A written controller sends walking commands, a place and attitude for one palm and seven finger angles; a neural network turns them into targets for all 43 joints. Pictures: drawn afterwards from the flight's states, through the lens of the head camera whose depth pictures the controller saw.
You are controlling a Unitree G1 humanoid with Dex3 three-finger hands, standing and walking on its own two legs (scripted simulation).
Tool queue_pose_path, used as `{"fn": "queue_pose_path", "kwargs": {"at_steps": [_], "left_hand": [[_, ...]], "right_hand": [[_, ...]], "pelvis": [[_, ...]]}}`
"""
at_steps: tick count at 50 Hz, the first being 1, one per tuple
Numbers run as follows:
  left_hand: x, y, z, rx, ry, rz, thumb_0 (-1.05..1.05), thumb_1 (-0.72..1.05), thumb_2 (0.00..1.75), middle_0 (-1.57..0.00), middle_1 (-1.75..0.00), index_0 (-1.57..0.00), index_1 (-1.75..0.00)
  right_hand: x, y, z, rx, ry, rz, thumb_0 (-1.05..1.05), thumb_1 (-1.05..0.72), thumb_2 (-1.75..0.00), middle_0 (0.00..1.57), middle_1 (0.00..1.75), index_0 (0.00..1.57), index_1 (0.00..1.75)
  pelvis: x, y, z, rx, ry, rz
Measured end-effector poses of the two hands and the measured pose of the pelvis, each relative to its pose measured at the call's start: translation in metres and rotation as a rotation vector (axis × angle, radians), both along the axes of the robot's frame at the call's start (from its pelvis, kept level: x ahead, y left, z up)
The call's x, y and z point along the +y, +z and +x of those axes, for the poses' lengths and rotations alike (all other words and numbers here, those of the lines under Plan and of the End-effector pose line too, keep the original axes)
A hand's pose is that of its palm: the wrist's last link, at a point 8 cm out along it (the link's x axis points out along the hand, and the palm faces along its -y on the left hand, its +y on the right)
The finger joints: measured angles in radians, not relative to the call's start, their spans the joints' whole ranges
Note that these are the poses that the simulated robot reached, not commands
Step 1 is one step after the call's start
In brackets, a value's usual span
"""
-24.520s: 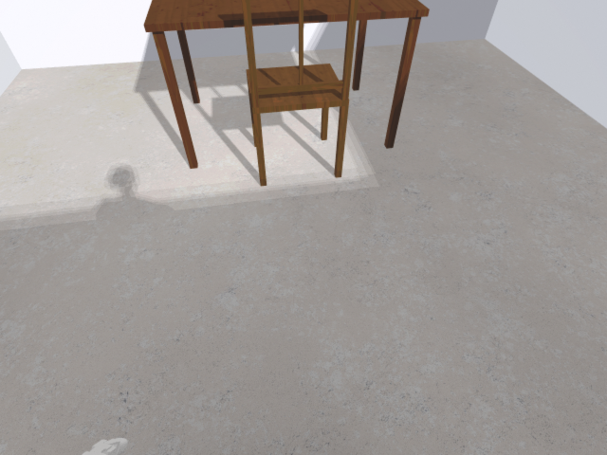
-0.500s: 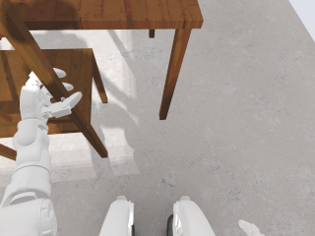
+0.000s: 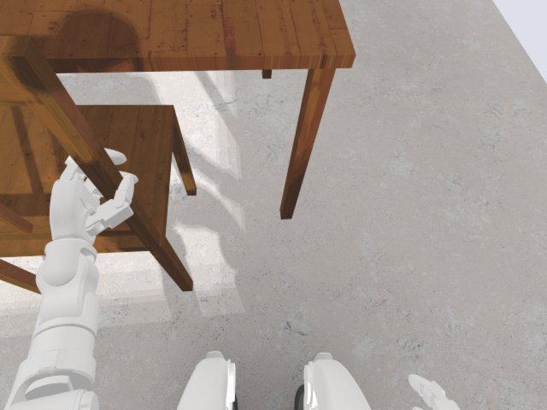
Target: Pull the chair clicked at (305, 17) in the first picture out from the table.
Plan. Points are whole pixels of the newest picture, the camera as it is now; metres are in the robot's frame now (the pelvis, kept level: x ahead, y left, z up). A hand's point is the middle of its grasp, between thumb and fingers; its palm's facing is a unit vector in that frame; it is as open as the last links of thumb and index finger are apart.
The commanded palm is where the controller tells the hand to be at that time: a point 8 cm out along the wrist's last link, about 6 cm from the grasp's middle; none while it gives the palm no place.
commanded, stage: hook a spindle and tug to test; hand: left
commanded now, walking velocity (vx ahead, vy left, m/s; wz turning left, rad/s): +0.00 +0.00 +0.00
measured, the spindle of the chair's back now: out of the picture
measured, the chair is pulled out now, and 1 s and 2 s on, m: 0.01 0.09 0.17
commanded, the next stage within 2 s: step backward, pulling the chair out in 0.26 s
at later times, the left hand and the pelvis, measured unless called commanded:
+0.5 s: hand (125, 215) +0.37 +0.21 +0.02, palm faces +0.22 -0.97 -0.09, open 6.0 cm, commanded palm +0.34 +0.26 +0.02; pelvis +0.00 -0.01 +0.03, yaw +2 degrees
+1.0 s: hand (130, 260) +0.31 +0.19 +0.03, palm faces +0.23 -0.95 -0.21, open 5.5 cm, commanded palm +0.28 +0.24 +0.03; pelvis -0.04 -0.02 +0.08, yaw +1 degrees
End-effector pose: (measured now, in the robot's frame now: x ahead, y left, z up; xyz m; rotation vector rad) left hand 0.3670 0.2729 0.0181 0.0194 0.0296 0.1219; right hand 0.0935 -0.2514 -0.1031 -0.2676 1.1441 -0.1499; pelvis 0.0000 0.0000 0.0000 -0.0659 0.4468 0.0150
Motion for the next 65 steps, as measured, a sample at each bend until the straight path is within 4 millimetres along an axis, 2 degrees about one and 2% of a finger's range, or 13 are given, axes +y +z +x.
{"fn": "queue_pose_path", "kwargs": {"at_steps": [12, 20, 23, 28, 31, 35, 41, 52, 60, 65], "left_hand": [[-0.007, 0.000, -0.020, -0.002, -0.006, 0.006, 0.00, 0.65, 0.81, -0.35, -1.40, -0.33, -1.45], [-0.008, 0.002, -0.025, 0.009, 0.004, 0.026, -0.01, 0.64, 0.82, -0.36, -1.39, -0.34, -1.45], [-0.011, 0.013, -0.025, 0.146, 0.057, 0.085, 0.00, 0.64, 0.82, -0.36, -1.33, -0.35, -1.45], [-0.021, 0.020, -0.034, 0.269, 0.176, -0.021, 0.04, 0.65, 0.80, -0.25, -1.08, -0.41, -1.45], [-0.025, 0.022, -0.035, 0.303, 0.181, -0.016, 0.04, 0.66, 0.77, -0.24, -1.00, -0.44, -1.45], [-0.027, 0.024, -0.038, 0.334, 0.154, 0.016, 0.02, 0.67, 0.74, -0.23, -0.97, -0.47, -1.45], [-0.029, 0.026, -0.051, 0.367, 0.134, 0.070, -0.01, 0.66, 0.71, -0.22, -0.97, -0.47, -1.45], [-0.040, 0.030, -0.098, 0.426, 0.167, 0.120, -0.04, 0.61, 0.72, -0.21, -1.00, -0.49, -1.45], [-0.049, 0.032, -0.122, 0.445, 0.151, 0.109, -0.03, 0.62, 0.72, -0.19, -1.00, -0.50, -1.45], [-0.049, 0.032, -0.131, 0.442, 0.112, 0.124, -0.03, 0.63, 0.71, -0.17, -1.02, -0.50, -1.45]], "right_hand": [[0.000, -0.001, 0.020, -0.060, 0.030, 0.006, 0.01, -0.91, -0.89, 0.20, 0.30, 0.20, 0.30], [-0.003, -0.002, 0.022, -0.081, 0.025, 0.001, 0.01, -0.91, -0.89, 0.20, 0.30, 0.20, 0.30], [0.003, 0.016, 0.018, -0.062, -0.030, 0.008, 0.01, -0.91, -0.89, 0.20, 0.30, 0.20, 0.30], [0.010, 0.057, 0.010, -0.052, -0.075, -0.004, 0.01, -0.91, -0.89, 0.20, 0.30, 0.20, 0.30], [0.006, 0.073, 0.004, -0.032, -0.066, -0.042, 0.01, -0.90, -0.89, 0.21, 0.30, 0.20, 0.30], [-0.002, 0.085, -0.007, -0.012, -0.069, -0.083, 0.01, -0.90, -0.89, 0.21, 0.30, 0.20, 0.30], [-0.009, 0.083, -0.026, 0.003, -0.090, -0.076, 0.01, -0.90, -0.89, 0.20, 0.30, 0.20, 0.30], [-0.012, 0.070, -0.048, 0.014, -0.087, -0.002, 0.01, -0.90, -0.89, 0.21, 0.30, 0.20, 0.30], [-0.026, 0.079, -0.058, -0.032, -0.073, -0.057, 0.01, -0.90, -0.89, 0.21, 0.30, 0.20, 0.30], [-0.024, 0.087, -0.065, -0.069, -0.069, -0.084, 0.01, -0.91, -0.89, 0.20, 0.30, 0.20, 0.30]], "pelvis": [[-0.003, -0.001, -0.001, -0.010, 0.004, 0.007], [-0.008, -0.002, -0.008, -0.037, 0.006, 0.015], [-0.008, 0.018, -0.008, -0.110, 0.016, 0.030], [-0.005, 0.054, 0.002, -0.161, 0.013, 0.042], [-0.004, 0.067, 0.002, -0.187, 0.023, 0.038], [-0.001, 0.076, -0.005, -0.221, 0.027, 0.033], [-0.002, 0.079, -0.018, -0.267, 0.008, 0.045], [-0.021, 0.085, -0.043, -0.305, 0.017, 0.051], [-0.015, 0.089, -0.064, -0.355, 0.042, 0.052], [-0.010, 0.090, -0.075, -0.368, 0.031, 0.058]]}}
